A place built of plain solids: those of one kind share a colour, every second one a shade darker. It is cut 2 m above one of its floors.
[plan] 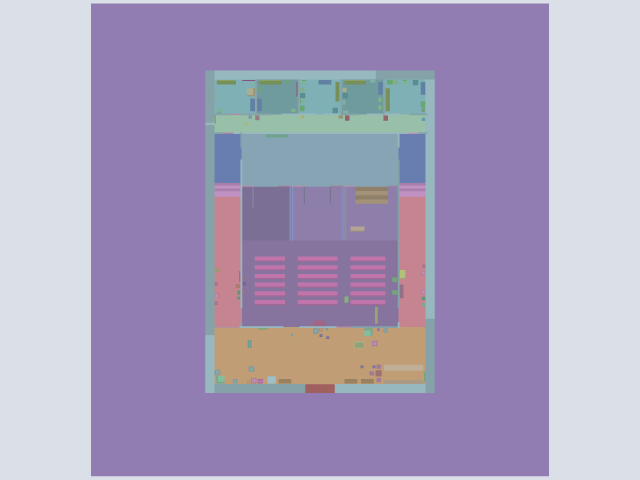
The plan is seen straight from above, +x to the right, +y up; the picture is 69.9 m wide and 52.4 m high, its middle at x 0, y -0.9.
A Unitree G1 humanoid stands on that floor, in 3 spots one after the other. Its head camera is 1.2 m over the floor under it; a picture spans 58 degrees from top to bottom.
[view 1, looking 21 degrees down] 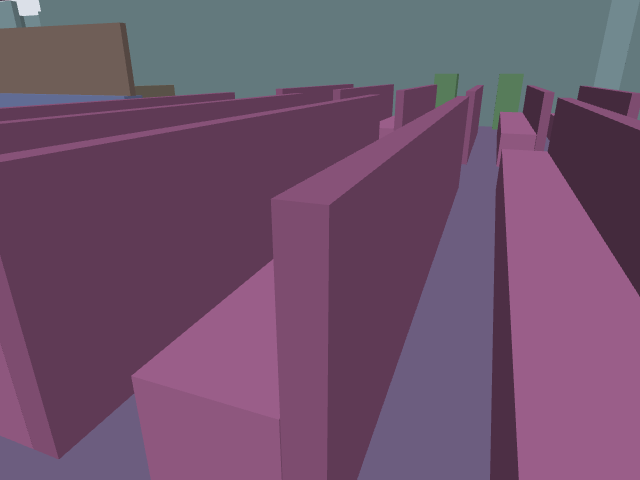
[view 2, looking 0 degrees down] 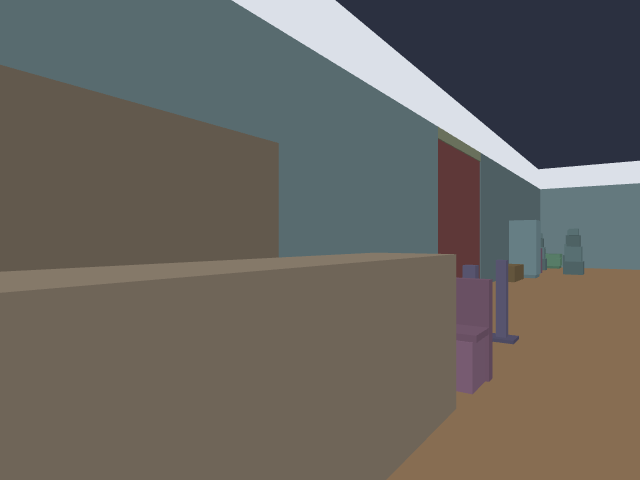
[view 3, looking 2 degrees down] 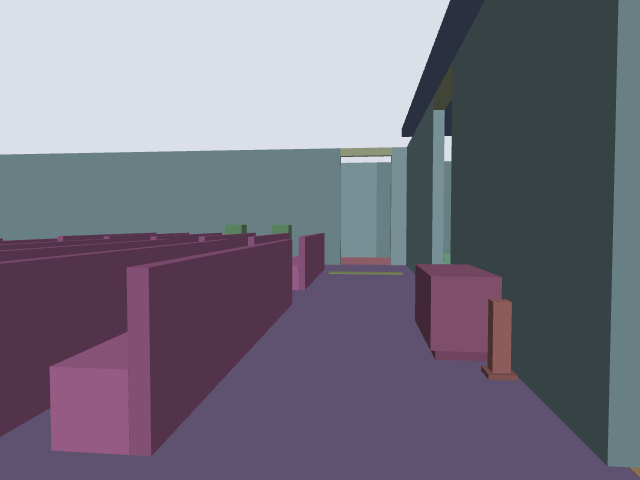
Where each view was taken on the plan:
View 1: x -3.12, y -6.36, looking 21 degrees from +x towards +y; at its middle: seats_parterre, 0.81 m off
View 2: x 10.10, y -13.56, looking -145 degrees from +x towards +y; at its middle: wall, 5.32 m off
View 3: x -4.53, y -9.11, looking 6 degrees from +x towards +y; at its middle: seats_parterre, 10.55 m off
